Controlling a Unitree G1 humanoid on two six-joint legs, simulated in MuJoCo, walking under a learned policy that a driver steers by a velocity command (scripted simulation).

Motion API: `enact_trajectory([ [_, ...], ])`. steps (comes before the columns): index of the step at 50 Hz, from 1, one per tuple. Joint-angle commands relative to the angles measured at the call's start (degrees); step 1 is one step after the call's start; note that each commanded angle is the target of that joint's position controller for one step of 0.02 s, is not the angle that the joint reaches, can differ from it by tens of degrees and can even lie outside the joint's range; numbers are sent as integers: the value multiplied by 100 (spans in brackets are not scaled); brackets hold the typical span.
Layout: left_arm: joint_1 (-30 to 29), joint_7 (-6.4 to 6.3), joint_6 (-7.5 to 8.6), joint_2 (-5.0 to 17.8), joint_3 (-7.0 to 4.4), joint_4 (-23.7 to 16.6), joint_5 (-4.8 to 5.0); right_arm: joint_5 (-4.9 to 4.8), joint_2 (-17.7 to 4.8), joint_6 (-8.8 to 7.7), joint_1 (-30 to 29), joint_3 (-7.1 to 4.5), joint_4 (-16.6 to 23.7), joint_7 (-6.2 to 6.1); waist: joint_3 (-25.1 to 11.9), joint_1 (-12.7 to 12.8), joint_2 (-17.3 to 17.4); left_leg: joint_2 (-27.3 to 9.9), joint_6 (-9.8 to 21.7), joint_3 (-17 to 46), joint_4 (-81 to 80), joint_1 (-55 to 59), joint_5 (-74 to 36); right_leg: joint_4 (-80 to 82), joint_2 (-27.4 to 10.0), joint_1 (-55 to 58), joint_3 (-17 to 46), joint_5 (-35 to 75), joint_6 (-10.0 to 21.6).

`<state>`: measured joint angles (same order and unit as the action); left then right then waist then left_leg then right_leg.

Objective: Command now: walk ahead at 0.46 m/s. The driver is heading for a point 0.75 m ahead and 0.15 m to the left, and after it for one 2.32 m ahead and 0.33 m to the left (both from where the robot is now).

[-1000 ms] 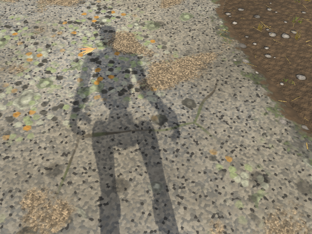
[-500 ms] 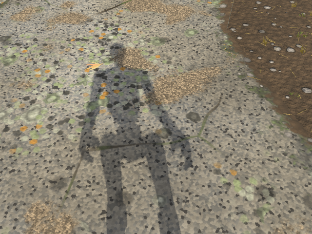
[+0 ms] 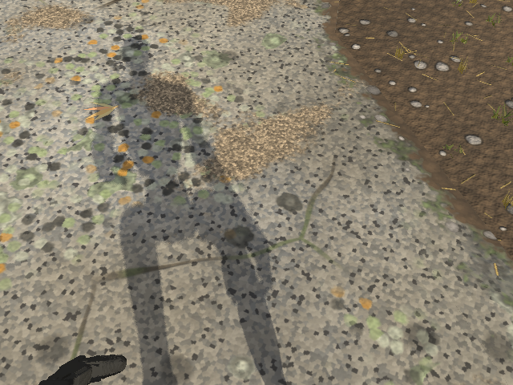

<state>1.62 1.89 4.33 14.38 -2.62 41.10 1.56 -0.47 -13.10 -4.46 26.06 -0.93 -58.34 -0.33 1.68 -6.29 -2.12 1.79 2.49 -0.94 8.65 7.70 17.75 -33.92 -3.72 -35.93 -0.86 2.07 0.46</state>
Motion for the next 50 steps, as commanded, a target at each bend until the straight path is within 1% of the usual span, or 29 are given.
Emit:
enact_trajectory([
  [1, -923, 97, 153, 368, -41, -642, 20, -52, -1064, 5, 206, -235, 136, -46, 702, 158, 721, -1609, 710, 568, -61, -345, -2622, 380, 134, -61, -60, -59, 196],
  [3, -558, 103, 166, 602, -132, -570, -6, -32, -1211, 43, 74, -298, 197, -56, 279, 493, 864, -1664, 593, 480, 585, -55, -4383, 426, 368, 638, -181, -408, 404],
  [4, 53, 69, 154, 786, -230, -408, -10, -7, -1277, 87, -10, -326, 230, -59, -178, 853, 957, -1584, 521, 374, 1337, -46, -5458, 418, 556, 1458, -314, -523, 559],
  [5, 1076, 7, 123, 1007, -355, -92, 2, 31, -1220, 131, -87, -304, 288, -64, -814, 1352, 908, -1337, 361, 211, 2504, -512, -5709, 461, 577, 2856, -323, -390, 748],
  [6, 2163, -77, 76, 1379, -446, 150, -78, 145, -976, 127, -27, -208, 454, -71, -1693, 1649, 233, -1012, 227, 102, 4339, -1974, -3748, 213, -576, 4824, 1021, -631, 1104],
  [7, 2331, 0, 81, 1588, -450, 314, -118, 73, -81, 8, 846, 23, 439, 11, -2614, 1065, -1421, 172, -56, 413, 6235, -3957, 1194, 1094, -1886, 6388, 4008, -2360, 2007],
  [8, 2162, -10, 90, 963, -298, 298, -105, -123, -800, -134, 295, -145, 432, 53, -2057, 1319, -778, -63, 66, 1060, 6843, -4550, 1415, 1736, -1763, 5846, 4301, -2991, 1713],
  [9, 1629, -32, 115, 804, -233, 267, -101, -291, -1093, -201, -354, -251, 689, 59, -1039, 1196, -524, -334, 142, 884, 6852, -4842, 894, 1893, -1626, 4909, 3309, -2611, 1441],
  [10, 1204, -30, 153, 732, -205, 241, -118, -274, -1025, -220, -627, -244, 747, 12, -583, 993, 14, -634, 128, 757, 6591, -4595, 339, 2071, -1439, 3999, 2557, -1772, 1318],
  [11, 962, -6, 201, 595, -180, 256, -170, -192, -938, -182, -685, -279, 741, -22, -335, 802, 113, -809, 92, 746, 6302, -4349, 17, 2235, -1222, 3379, 1974, -1188, 1230],
  [12, 831, 6, 253, 493, -157, 307, -230, -166, -815, -90, -481, -290, 692, -27, -339, 592, -96, -969, 74, 816, 6137, -3957, -193, 2400, -1057, 3002, 1521, -956, 1149],
  [14, 807, 18, 323, 410, -154, 452, -205, -171, -601, 73, -327, -287, 661, -38, -206, 465, -171, -1035, 3, 782, 5930, -3783, -263, 2678, -943, 2582, 997, -756, 1172],
  [17, 930, -51, 370, 621, -210, 654, -233, -121, -595, 192, -804, -310, 929, -67, 158, 478, -98, -1079, -123, 892, 5424, -4391, -820, 2931, -964, 2418, 461, -494, 1193],
  [23, 1231, -211, 284, 879, -234, 819, -209, -52, -474, 73, -1894, -237, 1375, 129, 330, 849, 108, -892, -158, 375, 3457, -4532, -2426, 2968, -813, 2892, -541, 93, 958],
  [26, 1634, -242, 152, 977, -260, 982, -143, -65, -410, 67, -2455, -181, 1718, 246, 458, 1081, 179, -835, -58, 161, 2936, -4888, -2253, 2713, -1040, 3688, -716, 398, 928],
  [28, 1750, -252, 32, 1045, -286, 1036, -100, -78, -445, 72, -2658, -184, 1946, 336, 464, 1087, 125, -751, 57, 1, 2755, -5044, -1780, 2386, -1208, 4200, -801, 906, 864],
  [31, 1536, -316, -121, 1283, -350, 929, -85, -96, -736, 113, -2243, -328, 2084, 415, -41, 681, -217, -239, 363, -485, 2728, -4090, -892, 1240, -1253, 4472, -1046, 3508, 657],
  [32, 1457, -346, -180, 1332, -360, 885, -92, -112, -952, 131, -1595, -457, 1974, 405, -422, 308, -280, 16, 519, -599, 2671, -3247, -757, 312, -1168, 4319, -1133, 4111, 563],
  [33, 1379, -377, -198, 1284, -326, 822, -81, -126, -1297, 149, -623, -658, 1749, 329, -915, -205, -125, 181, 759, -450, 2284, -1763, -1072, -1024, -934, 3611, -1244, 3680, 353],
  [34, 1615, -365, -117, 885, -192, 626, -205, -114, -1898, 219, 38, -852, 1626, 180, -1504, -236, 867, -970, 1283, 1494, 2169, 129, -892, -3004, -469, 1748, -1288, 1029, 64],
  [35, 1864, -252, 125, 336, 10, 390, -209, -85, -2112, 150, -247, -826, 1826, 201, -2220, 285, 1692, -2166, 2362, 4836, 1175, 1492, -208, -4671, 773, -225, -140, -3526, -153],
  [36, 1182, -148, 339, 912, -121, 279, -17, -29, -1557, 100, -186, -669, 1858, 227, -2135, -94, 983, -2056, 2058, 4582, 844, 1521, -124, -4862, 424, -864, 753, -3330, 13],
  [37, 851, -109, 442, 962, -125, 145, 108, -11, -1303, 53, -408, -603, 1862, 220, -1365, -4, 742, -1853, 1801, 3628, 846, 812, -502, -4537, 178, -1045, 667, -2847, 153],
  [38, 823, -151, 472, 876, -114, 178, 18, -35, -1177, 26, -810, -567, 1925, 222, -865, 305, 154, -1567, 1591, 2940, 814, -106, -1104, -3938, -82, -784, 620, -2440, 160],
  [39, 850, -190, 426, 952, -174, 238, -105, -16, -974, 17, -1134, -504, 2024, 209, -618, 504, 150, -1362, 1466, 2464, 728, -755, -1703, -3454, -249, -409, 596, -2214, 114],
  [40, 962, -180, 344, 960, -197, 243, -144, 40, -920, 17, -1284, -472, 2119, 189, -537, 667, 283, -1241, 1451, 2296, 594, -1192, -2011, -3281, -320, -70, 619, -2062, 57],
  [43, 942, -196, 168, 761, -175, 149, -250, -16, -1110, -8, -1183, -525, 2133, 103, -402, 762, 310, -1068, 1515, 1874, 390, -1809, -2643, -2570, -272, 98, 458, -1672, -260],
  [47, 39, -204, 159, 578, -97, -148, -249, -51, -1251, 67, -898, -571, 2074, -39, -132, 481, 531, -640, 1159, 1397, 508, -2171, -2569, -764, 50, 231, 342, -277, -449],
  [50, -245, -112, 229, 512, -57, -234, -213, -31, -1200, 149, -620, -551, 1940, -90, -286, 268, 757, -582, 838, 1207, 806, -2154, -2844, 128, 359, 836, 144, 768, -370],
])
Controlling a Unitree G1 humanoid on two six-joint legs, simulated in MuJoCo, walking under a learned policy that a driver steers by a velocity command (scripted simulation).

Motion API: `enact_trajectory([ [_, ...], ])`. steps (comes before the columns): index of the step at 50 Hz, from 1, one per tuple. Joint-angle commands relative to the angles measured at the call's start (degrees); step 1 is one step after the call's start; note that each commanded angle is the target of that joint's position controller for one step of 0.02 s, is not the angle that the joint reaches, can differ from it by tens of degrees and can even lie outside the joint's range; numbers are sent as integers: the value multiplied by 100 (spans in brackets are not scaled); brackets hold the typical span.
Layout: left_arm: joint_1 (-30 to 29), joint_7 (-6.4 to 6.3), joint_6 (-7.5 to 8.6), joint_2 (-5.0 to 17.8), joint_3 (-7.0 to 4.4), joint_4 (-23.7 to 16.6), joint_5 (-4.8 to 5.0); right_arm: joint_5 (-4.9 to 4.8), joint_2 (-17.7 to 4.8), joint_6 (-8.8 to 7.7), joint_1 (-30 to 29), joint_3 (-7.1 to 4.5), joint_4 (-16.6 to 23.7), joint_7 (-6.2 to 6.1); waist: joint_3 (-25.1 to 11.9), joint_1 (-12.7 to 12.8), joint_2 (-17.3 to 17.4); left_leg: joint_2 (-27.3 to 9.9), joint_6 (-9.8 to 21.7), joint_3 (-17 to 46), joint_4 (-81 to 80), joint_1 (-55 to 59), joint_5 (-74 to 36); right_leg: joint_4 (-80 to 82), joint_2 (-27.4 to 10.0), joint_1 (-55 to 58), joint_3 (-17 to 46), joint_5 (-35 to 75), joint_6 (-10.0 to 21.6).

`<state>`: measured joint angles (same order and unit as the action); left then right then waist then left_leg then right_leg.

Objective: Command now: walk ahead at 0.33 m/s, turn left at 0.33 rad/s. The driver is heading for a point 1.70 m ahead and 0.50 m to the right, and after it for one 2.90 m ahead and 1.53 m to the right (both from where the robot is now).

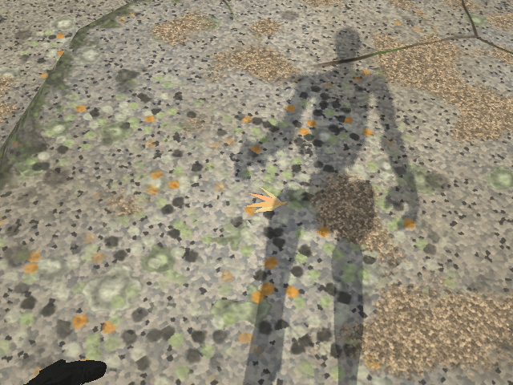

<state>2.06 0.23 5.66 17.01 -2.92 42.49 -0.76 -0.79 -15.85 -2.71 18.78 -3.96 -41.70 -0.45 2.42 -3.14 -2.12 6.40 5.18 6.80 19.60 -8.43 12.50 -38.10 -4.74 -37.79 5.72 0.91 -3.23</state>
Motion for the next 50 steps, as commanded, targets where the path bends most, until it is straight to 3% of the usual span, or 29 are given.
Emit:
enact_trajectory([
  [1, -315, 92, 120, 268, -30, -376, 24, 1, -841, -19, 198, -218, 207, -91, -398, -91, 788, -1122, 523, 480, -190, -372, -2279, 685, 459, 1076, -475, 1047, 65],
  [4, -129, 182, 189, 455, -92, -315, -12, 77, -704, -11, 176, -153, 106, -116, -482, 19, 892, -1424, 417, 683, 357, 362, -2640, 1004, 423, 1077, -374, 631, 387],
  [6, 478, 188, 231, 615, -167, -112, -49, 96, -693, -3, -68, -139, 125, -114, -683, 385, 832, -1271, 217, 528, 1153, 523, -3401, 1389, 536, 1769, -532, 773, 661],
  [7, 885, 174, 253, 852, -216, -43, -102, 159, -599, -14, -5, -100, 193, -115, -1158, 501, 469, -907, -16, 303, 2083, 269, -2889, 1221, 112, 2732, -130, 2463, 880],
  [8, 1162, 165, 215, 1134, -238, -65, -197, 197, -386, -46, 699, -11, 184, -100, -1942, 274, -597, -399, -402, 103, 3755, -1007, -515, 813, -1009, 4491, 1205, 4262, 1746],
  [9, 1302, 186, 101, 752, -159, 50, -44, 178, -422, -22, 1209, 25, 46, -60, -2492, 228, -1308, -137, -732, -21, 4849, -1841, 2453, 1111, -1679, 5165, 2533, 3998, 2461],
  [10, 1136, 213, 3, 675, -136, -41, 146, 95, -851, 40, 850, -60, 112, -42, -2156, 337, -763, -378, -782, 168, 5198, -2223, 2449, 1444, -1529, 4733, 2790, 2144, 2343],
  [11, 826, 203, -100, 680, -147, -168, 180, 47, -950, 132, 147, -106, 260, -75, -1501, 457, -282, -466, -839, 32, 5419, -2554, 2182, 1643, -1256, 4127, 2462, 887, 2080],
  [12, 626, 180, -173, 755, -153, -238, 137, 51, -939, 224, -186, -121, 371, -115, -1019, 434, -56, -543, -841, -63, 5311, -2708, 1941, 1860, -1147, 3425, 2274, 210, 1966],
  [14, 446, 94, -297, 812, -188, -292, 66, 108, -787, 342, -308, -127, 453, -205, -638, 273, -143, -694, -794, -95, 4519, -2278, 1585, 2187, -721, 2401, 1874, -558, 1700],
  [17, 468, -6, -424, 827, -254, -341, 44, 124, -469, 299, -191, -59, 407, -281, -819, 226, -556, -532, -845, -297, 3409, -1747, 1377, 2218, -352, 2111, 1483, -321, 1628],
  [20, 475, -92, -523, 905, -333, -410, 130, 113, -468, 275, -355, -52, 438, -278, -1060, 298, -535, -485, -896, -218, 2765, -1459, 839, 2197, -314, 2097, 1600, -815, 1604],
  [24, 531, -130, -650, 903, -368, -452, 158, 80, -507, 200, -588, -71, 548, -214, -916, 385, -657, -403, -853, -167, 1974, -1248, 643, 2142, -269, 2086, 1997, -1443, 1491],
  [27, 485, -176, -761, 858, -360, -505, 222, 51, -539, 81, -329, -121, 483, -132, -817, 169, -667, -407, -647, -297, 539, -457, -66, 1792, -21, 1897, 2067, -1479, 1201],
  [28, 634, -187, -775, 691, -309, -510, 226, 104, -803, 67, -201, -199, 493, -145, -871, 173, -379, -1005, -425, 95, 145, 95, -157, 1374, 229, 1490, 1850, -1980, 929],
  [29, 672, -175, -746, 395, -240, -631, 205, 283, -1317, 121, -311, -312, 577, -178, -720, 337, 1014, -2227, 223, 1433, -250, 352, -332, 146, 966, 508, 872, -2931, 575],
  [30, 700, -155, -659, 673, -334, -704, 171, 476, -1294, 125, -505, -321, 640, -147, -638, 365, 1830, -2970, 895, 2317, -464, -154, -1098, -1321, 1179, 220, 234, -3589, 334],
  [31, 922, -137, -647, 997, -450, -562, 147, 431, -958, 97, -810, -216, 793, -167, -626, 472, 1339, -2868, 945, 1958, -349, -247, -1386, -2219, 918, 283, 355, -3340, 189],
  [32, 1107, -142, -702, 1034, -497, -397, 185, 313, -746, 86, -1078, -161, 844, -182, -542, 573, 978, -2479, 679, 1316, -204, -256, -1485, -2586, 881, 271, 277, -3017, 83],
  [33, 1226, -183, -780, 915, -486, -289, 174, 211, -674, 87, -1204, -136, 877, -194, -517, 589, 831, -2201, 489, 897, -89, -115, -1513, -2919, 835, 167, 201, -2727, -32],
  [34, 1231, -186, -839, 793, -455, -293, 171, 158, -635, 96, -1198, -109, 867, -202, -448, 522, 851, -2141, 496, 643, -27, -72, -1885, -3213, 800, 55, 160, -2575, -141],
  [37, 786, -142, -863, 543, -351, -587, 244, 198, -693, 181, -903, -134, 788, -237, -417, 265, 1050, -2001, 628, 103, -22, 277, -2274, -2760, 641, -71, -207, -2259, -348],
  [41, 466, -33, -852, 409, -255, -873, 216, 175, -959, 277, -748, -258, 728, -251, -644, 60, 1216, -2260, 756, -99, 50, 593, -2358, -1639, 361, 424, -453, -2386, -374],
  [46, 537, 79, -917, 526, -301, -1010, 215, 39, -1143, 277, -867, -354, 672, -132, -691, 107, 1360, -2459, 693, -359, 238, 357, -2401, -319, 407, 1387, -887, -2277, -45],
  [48, 865, 123, -932, 505, -342, -931, 214, -88, -1125, 262, -1008, -364, 635, -121, -713, 362, 1277, -2385, 405, -595, 666, 159, -2212, 863, 533, 2061, -1060, -1461, 258],
  [49, 1086, 90, -924, 597, -388, -852, 188, -106, -956, 236, -763, -317, 506, -110, -760, 420, 1007, -2179, 71, -834, 1100, -269, -1759, 1539, 622, 2786, -901, -781, 461],
  [50, 1285, 12, -899, 1065, -512, -874, 188, 78, -655, 217, -554, -224, 500, -79, -925, 347, -147, -1706, -496, -1371, 2292, -1409, -244, 1717, -241, 3914, 352, 1002, 798],
])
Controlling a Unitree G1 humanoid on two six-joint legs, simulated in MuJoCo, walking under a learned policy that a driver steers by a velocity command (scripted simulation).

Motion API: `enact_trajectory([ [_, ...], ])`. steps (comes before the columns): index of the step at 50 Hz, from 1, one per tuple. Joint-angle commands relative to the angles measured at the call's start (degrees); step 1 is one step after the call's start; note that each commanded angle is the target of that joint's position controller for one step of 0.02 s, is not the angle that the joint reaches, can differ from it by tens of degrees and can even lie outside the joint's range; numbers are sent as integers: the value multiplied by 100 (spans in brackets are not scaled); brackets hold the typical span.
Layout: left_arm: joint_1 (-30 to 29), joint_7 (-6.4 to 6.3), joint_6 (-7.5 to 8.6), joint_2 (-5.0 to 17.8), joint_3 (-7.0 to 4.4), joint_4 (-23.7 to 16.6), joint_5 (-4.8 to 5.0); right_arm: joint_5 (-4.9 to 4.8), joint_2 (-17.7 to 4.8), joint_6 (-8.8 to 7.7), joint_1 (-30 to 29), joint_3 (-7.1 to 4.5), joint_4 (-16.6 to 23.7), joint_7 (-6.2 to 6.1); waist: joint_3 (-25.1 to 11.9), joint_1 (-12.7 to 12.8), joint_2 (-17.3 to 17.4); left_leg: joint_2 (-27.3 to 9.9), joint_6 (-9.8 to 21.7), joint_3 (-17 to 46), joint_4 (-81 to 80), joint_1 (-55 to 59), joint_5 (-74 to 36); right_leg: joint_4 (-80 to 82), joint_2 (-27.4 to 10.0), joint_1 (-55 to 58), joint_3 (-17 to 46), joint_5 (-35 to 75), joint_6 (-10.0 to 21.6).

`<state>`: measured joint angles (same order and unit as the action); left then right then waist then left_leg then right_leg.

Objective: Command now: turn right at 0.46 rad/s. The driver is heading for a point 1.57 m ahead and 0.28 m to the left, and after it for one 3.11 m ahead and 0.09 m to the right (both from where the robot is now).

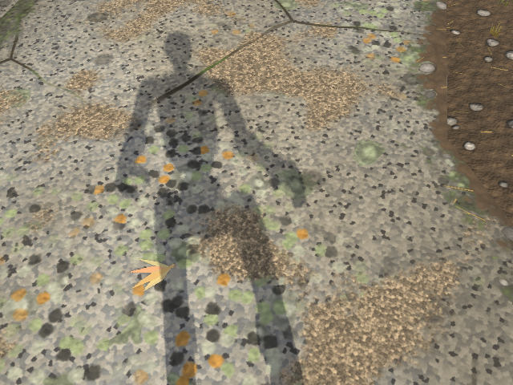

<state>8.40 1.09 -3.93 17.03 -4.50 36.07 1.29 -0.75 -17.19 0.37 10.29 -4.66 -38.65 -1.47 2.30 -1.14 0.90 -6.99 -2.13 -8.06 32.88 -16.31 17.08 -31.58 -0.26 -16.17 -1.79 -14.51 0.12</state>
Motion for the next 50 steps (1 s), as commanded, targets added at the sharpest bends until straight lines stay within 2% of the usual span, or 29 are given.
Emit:
enact_trajectory([
  [1, 571, -119, 115, 1576, -406, -372, -152, 322, -251, -106, 44, -15, 516, 27, -871, 122, -1932, 415, -229, 87, 2315, -2182, 2194, 865, -2183, 2044, 2861, 4419, 1607],
  [2, 880, -86, 245, 1236, -330, -305, -271, 198, -603, -111, -361, -116, 527, -12, -1282, 633, -1269, 407, -223, 875, 3189, -2246, 2276, 1110, -2276, 1776, 2861, 3213, 2123],
  [3, 859, -81, 343, 1083, -263, -169, -223, 50, -748, -104, -395, -166, 503, 12, -1025, 527, -1072, 297, -113, 982, 3351, -2452, 1791, 1327, -1912, 1685, 2501, 1503, 1857],
  [4, 696, -99, 396, 894, -217, -96, -98, 33, -749, -108, -361, -193, 410, 31, -801, 441, -873, 195, -27, 1015, 3153, -2617, 1235, 1537, -1564, 1578, 2328, -307, 1508],
  [5, 548, -117, 421, 723, -133, -76, -26, 57, -780, -109, -400, -207, 361, 38, -522, 415, -922, 153, -12, 1019, 2956, -2733, 760, 1785, -1429, 1421, 2317, -1204, 1344],
  [6, 464, -138, 447, 678, -80, -49, -46, 66, -749, -134, -353, -204, 331, 64, -324, 340, -1027, 182, -17, 984, 2861, -2628, 310, 2004, -1317, 1186, 2264, -1403, 1289],
  [7, 461, -154, 476, 665, -60, -43, -92, 55, -709, -185, -285, -197, 293, 96, -245, 292, -1053, 227, -16, 944, 2770, -2567, -25, 2160, -1259, 1117, 2210, -1404, 1274],
  [9, 522, -180, 576, 676, -55, -7, -153, 33, -643, -306, -271, -177, 221, 134, -189, 282, -879, 230, 1, 950, 2289, -2555, -534, 2281, -1214, 1223, 2005, -967, 1248],
  [13, 696, -176, 707, 839, -98, 146, -112, 26, -415, -438, -475, -70, 190, 184, -112, 390, -797, 276, -29, 931, 1037, -2180, -1020, 2339, -1200, 1204, 1661, -377, 1209],
  [16, 827, -138, 730, 952, -127, 270, -73, -28, -395, -473, -607, -27, 215, 241, 12, 475, -774, 301, -10, 893, 484, -1954, -1090, 2356, -1309, 1083, 1567, -381, 1250],
  [22, 1108, -74, 744, 1004, -177, 556, -28, -96, -405, -489, -834, 73, 408, 371, 220, 585, -643, 289, 391, 802, 103, -1798, -664, 2236, -1599, 1354, 1237, -161, 1204],
  [24, 1016, -78, 717, 1045, -200, 591, 5, -95, -446, -496, -638, 73, 409, 400, 149, 413, -608, 397, 602, 664, -112, -1336, -630, 1974, -1591, 1369, 1003, 242, 1067],
  [25, 909, -88, 703, 1046, -194, 579, 3, -69, -511, -491, -303, 30, 319, 389, -32, 195, -556, 579, 704, 491, -275, -693, -720, 1560, -1449, 1211, 761, 1004, 933],
  [26, 912, -107, 697, 921, -148, 574, -43, -62, -708, -483, 331, -85, 131, 353, -425, -86, -402, 793, 825, 413, -353, 277, -747, 671, -1162, 970, 397, 1985, 749],
  [27, 861, -143, 720, 680, -48, 452, -154, -86, -1102, -472, 1226, -238, -23, 301, -1012, -453, 176, 215, 1103, 1366, -493, 1591, -628, -998, -770, 177, -143, 2003, 399],
  [28, 1024, -142, 846, 274, 94, 102, -244, -43, -1769, -465, 1673, -368, -48, 303, -1423, -345, 1808, -1045, 2071, 4418, -1335, 3135, 458, -3128, 285, -2103, -256, -654, -124],
  [29, 816, -95, 1006, 638, 35, 159, -124, -75, -1252, -498, 1701, -211, 10, 333, -1486, -491, 1290, -1243, 2152, 5207, -1850, 3371, 1133, -3925, 199, -2910, 699, -1593, -75],
  [30, 520, -17, 1109, 873, -21, 67, 42, -17, -1026, -516, 1401, -131, 79, 325, -894, -426, 942, -1155, 1997, 4566, -1850, 2987, 897, -4097, -91, -3323, 751, -1177, 65],
  [31, 368, -8, 1156, 816, 6, 71, 17, 25, -932, -514, 1170, -105, 164, 320, -645, -326, 406, -917, 1871, 3975, -1808, 2489, 357, -3889, -304, -3188, 693, -738, 139],
  [32, 264, -15, 1175, 766, 2, 53, -120, 27, -826, -489, 957, -70, 218, 313, -418, -199, 70, -730, 1800, 3592, -1880, 2018, -184, -3453, -440, -3030, 669, -398, 121],
  [33, 282, -21, 1152, 740, -20, 48, -190, 62, -739, -482, 795, -24, 286, 291, -368, -39, 150, -549, 1742, 3289, -1991, 1638, -647, -3137, -532, -2682, 687, -137, 85],
  [34, 329, -15, 1116, 694, -20, 53, -214, 64, -730, -475, 704, -18, 319, 270, -339, 48, 276, -439, 1757, 3135, -2097, 1400, -983, -2943, -515, -2478, 645, 4, 6],
  [36, 347, -28, 1026, 594, -7, 85, -230, 25, -790, -485, 691, -32, 290, 208, -275, 130, 300, -302, 1786, 2773, -2190, 1069, -1589, -2578, -431, -2360, 522, 244, -180],
  [39, -284, -61, 991, 416, 64, -75, -226, -19, -897, -464, 904, -74, 147, 100, -63, -23, 268, -49, 1623, 2365, -2196, 730, -1980, -1380, -270, -2247, 473, 1131, -372],
  [42, -936, -2, 1040, 279, 127, -200, -170, -55, -948, -417, 1174, -102, -3, 35, -23, -248, 390, 113, 1415, 2258, -2082, 502, -1849, -316, -22, -1718, 416, 1935, -400],
  [45, -1328, 62, 1093, 371, 102, -311, -109, -112, -938, -364, 1427, -118, -144, 9, 4, -344, 391, -42, 1348, 2612, -1847, 773, -1678, 182, 90, -1515, 547, 2066, -300],
  [47, -1340, 88, 1130, 488, 53, -324, -97, -119, -920, -307, 1432, -131, -184, -28, 0, -269, 461, -179, 1272, 2897, -1573, 1126, -1714, 421, 88, -1408, 669, 1820, -188],
  [49, -1056, 78, 1167, 624, -19, -265, -83, -91, -940, -246, 1343, -164, -177, -44, -84, -93, 631, -256, 1186, 3076, -1221, 1316, -2250, 501, 112, -994, 615, 1284, -21],
  [50, -557, 44, 1190, 762, -105, -147, -93, -76, -883, -228, 1235, -147, -130, -29, -375, 174, 662, -76, 1076, 2998, -748, 1267, -2893, 695, 174, -238, 469, 1247, 135],
])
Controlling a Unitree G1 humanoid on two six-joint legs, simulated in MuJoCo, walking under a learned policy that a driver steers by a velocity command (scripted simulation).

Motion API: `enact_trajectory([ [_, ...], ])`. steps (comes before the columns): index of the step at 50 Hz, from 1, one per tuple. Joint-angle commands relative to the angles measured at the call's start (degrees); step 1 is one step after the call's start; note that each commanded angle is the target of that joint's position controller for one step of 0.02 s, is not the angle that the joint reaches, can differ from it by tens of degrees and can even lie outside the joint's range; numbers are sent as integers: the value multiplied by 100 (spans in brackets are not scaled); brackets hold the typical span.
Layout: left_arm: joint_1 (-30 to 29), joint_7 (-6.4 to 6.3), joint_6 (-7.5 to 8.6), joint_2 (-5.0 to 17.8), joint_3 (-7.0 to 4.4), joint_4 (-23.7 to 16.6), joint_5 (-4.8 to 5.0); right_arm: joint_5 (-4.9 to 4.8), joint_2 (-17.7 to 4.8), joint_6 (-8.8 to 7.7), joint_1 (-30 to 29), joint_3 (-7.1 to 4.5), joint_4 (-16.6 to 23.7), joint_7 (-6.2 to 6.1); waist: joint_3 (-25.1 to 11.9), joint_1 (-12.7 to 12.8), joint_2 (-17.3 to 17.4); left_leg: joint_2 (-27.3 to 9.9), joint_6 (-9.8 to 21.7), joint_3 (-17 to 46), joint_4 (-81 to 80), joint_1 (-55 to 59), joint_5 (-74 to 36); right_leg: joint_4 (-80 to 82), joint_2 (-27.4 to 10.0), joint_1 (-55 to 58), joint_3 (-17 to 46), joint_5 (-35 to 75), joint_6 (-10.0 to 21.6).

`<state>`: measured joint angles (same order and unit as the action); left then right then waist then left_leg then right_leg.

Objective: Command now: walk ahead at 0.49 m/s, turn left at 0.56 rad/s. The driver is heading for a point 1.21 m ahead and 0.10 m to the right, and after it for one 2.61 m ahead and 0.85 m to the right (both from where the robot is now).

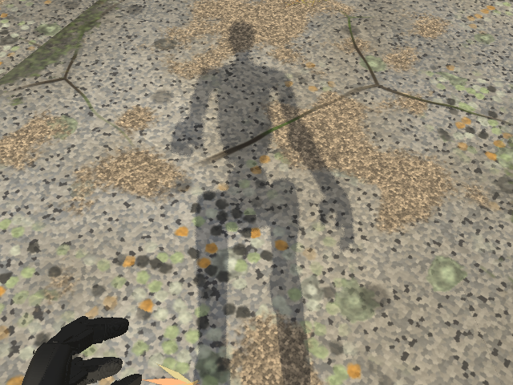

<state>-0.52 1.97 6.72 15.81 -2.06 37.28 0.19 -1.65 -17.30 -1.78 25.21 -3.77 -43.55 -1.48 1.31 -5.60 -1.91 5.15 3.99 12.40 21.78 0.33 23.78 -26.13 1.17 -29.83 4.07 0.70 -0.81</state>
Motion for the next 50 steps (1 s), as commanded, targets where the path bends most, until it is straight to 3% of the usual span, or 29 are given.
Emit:
enact_trajectory([
  [1, 1091, -89, 144, 1073, -442, -148, -36, 58, -694, -8, -385, -161, 463, 7, -944, 1016, 844, -968, 287, 747, 1402, -789, -3613, 80, -336, 2461, 98, -221, 503],
  [2, 2091, -156, 100, 1435, -519, -81, -85, 209, -355, -23, -327, -30, 623, 15, -1942, 1321, 77, -484, 69, 252, 3100, -1733, -2056, -142, -1412, 4163, 1245, -564, 842],
  [3, 2230, -82, 32, 1597, -546, 156, -99, -15, -7, -83, 697, 78, 680, 36, -2465, 724, -1991, 111, -228, -116, 4746, -3724, 1149, 502, -2540, 5562, 4023, -1811, 1717],
  [4, 2046, -67, 13, 943, -413, 48, 7, -96, -625, -87, 513, -21, 448, 17, -1806, 899, -1063, -365, -282, 43, 5277, -4216, 786, 804, -2362, 5029, 3975, -2753, 1518],
  [5, 1797, -88, -19, 662, -338, 55, 17, -57, -864, -78, -172, -88, 518, 33, -1011, 1028, -459, -537, -310, -174, 5257, -4279, 227, 889, -2088, 4213, 2934, -2503, 1294],
  [6, 1558, -76, -47, 642, -303, 78, -37, 15, -786, -84, -550, -78, 599, 26, -555, 921, -20, -715, -339, -354, 5098, -4099, -124, 1018, -1848, 3440, 2325, -1750, 1227],
  [7, 1428, -70, -61, 574, -280, 140, -65, 83, -710, -111, -812, -88, 685, 48, -233, 828, 13, -840, -343, -381, 4817, -4017, -321, 1159, -1654, 2909, 1904, -1200, 1252],
  [8, 1374, -78, -43, 541, -255, 181, -114, 55, -597, -112, -792, -76, 712, 87, -165, 679, -173, -960, -327, -400, 4631, -3770, -441, 1302, -1511, 2569, 1575, -895, 1244],
  [10, 1391, -71, 6, 521, -256, 303, -48, 36, -360, -92, -738, -14, 698, 121, -149, 568, -326, -1027, -344, -556, 4208, -3632, -441, 1531, -1419, 2329, 1202, -541, 1358],
  [13, 1460, -84, 23, 804, -326, 467, 34, 141, -195, -119, -1212, 91, 862, 157, 24, 608, -213, -1179, -429, -761, 3262, -3795, -940, 1814, -1462, 2200, 800, -123, 1494],
  [17, 1648, -97, -61, 1004, -347, 619, 96, 112, -137, -241, -1946, 170, 993, 261, 113, 868, -145, -1055, -426, -1062, 1812, -3335, -2184, 1843, -1197, 2122, 124, 134, 1272],
  [21, 2099, -100, -171, 1152, -362, 873, 167, 47, -282, -272, -2508, 130, 1209, 335, 193, 994, -214, -898, -294, -1126, 1141, -3162, -2261, 1651, -1462, 2618, 140, 149, 1118],
  [23, 2143, -125, -248, 1229, -378, 952, 176, 56, -398, -280, -2465, 78, 1237, 360, 143, 858, -261, -799, -142, -1197, 905, -2903, -1936, 1367, -1583, 2912, 139, 551, 1001],
  [24, 2065, -143, -285, 1268, -379, 960, 181, 79, -494, -282, -2140, 15, 1157, 355, -38, 609, -263, -666, -35, -1327, 707, -2360, -1903, 939, -1508, 2928, 1, 1255, 897],
  [25, 2079, -161, -308, 1177, -337, 968, 166, 109, -699, -266, -1444, -111, 935, 321, -478, 262, -171, -507, 113, -1460, 589, -1335, -1913, 73, -1266, 2755, -236, 1951, 758],
  [26, 2093, -172, -295, 926, -217, 884, 77, 152, -1018, -245, -515, -243, 749, 253, -1142, -153, 79, -1064, 373, -889, 738, 205, -1959, -1310, -990, 1870, -405, 1269, 542],
  [27, 2643, -146, -207, 271, 6, 688, 5, 255, -1657, -202, 5, -375, 705, 205, -1985, -34, 1533, -2665, 1236, 1671, 408, 2219, -1139, -3633, -92, -364, -660, -1623, 101],
  [28, 2525, -138, -119, 602, -64, 796, 102, 204, -1200, -194, 143, -266, 681, 220, -2272, -189, 1444, -2879, 1367, 2834, -301, 2119, -448, -4473, 4, -996, 217, -3372, 126],
  [29, 2099, -119, -95, 1003, -202, 675, 266, 181, -944, -218, -212, -161, 659, 235, -1327, -120, 1087, -2710, 1087, 1969, -408, 1405, -311, -4739, -281, -1431, 304, -3034, 197],
  [30, 1812, -130, -107, 961, -198, 606, 271, 171, -755, -238, -585, -103, 670, 247, -825, 58, 880, -2456, 915, 1208, -538, 671, -580, -4535, -547, -1365, 149, -2532, 217],
  [31, 1697, -147, -153, 888, -208, 604, 188, 183, -551, -269, -913, -47, 649, 270, -450, 231, 766, -2211, 814, 669, -746, 43, -935, -4232, -708, -1199, 99, -2142, 176],
  [32, 1810, -162, -237, 819, -234, 654, 153, 217, -433, -328, -1126, -20, 640, 282, -292, 426, 905, -2032, 717, 219, -964, -436, -1267, -4018, -857, -838, 149, -1819, 138],
  [35, 1970, -177, -433, 522, -211, 738, 159, 265, -414, -488, -1297, -67, 483, 278, -135, 638, 768, -1920, 736, -576, -1358, -954, -2130, -3881, -858, -539, 190, -1244, 9],
  [39, 1460, -153, -442, 425, -209, 555, 121, 289, -515, -516, -1157, -120, 240, 184, 85, 555, 546, -1859, 667, -1327, -1485, -694, -2725, -2834, -782, -961, 320, -192, -42],
  [43, 700, -3, -401, 264, -122, 289, 86, 229, -716, -448, -942, -172, 59, 104, 343, 262, 394, -1896, 552, -1871, -1580, -436, -2813, -1647, -711, -857, -134, 488, 56],
  [47, 91, 140, -397, 252, -90, -88, 96, 130, -852, -274, -581, -234, -172, 77, 529, 74, 333, -2138, 495, -2112, -1251, 436, -3350, -1078, -631, -1194, -439, 13, 277],
  [48, 33, 177, -397, 272, -99, -170, 99, 105, -888, -221, -566, -248, -201, 68, 508, 103, 369, -2178, 454, -2179, -1070, 611, -3766, -999, -568, -1159, -551, -238, 354],
  [50, 197, 218, -418, 413, -174, -261, 106, 82, -1041, -130, -662, -287, -181, 20, 209, 317, 579, -2170, 328, -2354, -404, 792, -5644, -970, -240, -589, -901, -799, 564],
])
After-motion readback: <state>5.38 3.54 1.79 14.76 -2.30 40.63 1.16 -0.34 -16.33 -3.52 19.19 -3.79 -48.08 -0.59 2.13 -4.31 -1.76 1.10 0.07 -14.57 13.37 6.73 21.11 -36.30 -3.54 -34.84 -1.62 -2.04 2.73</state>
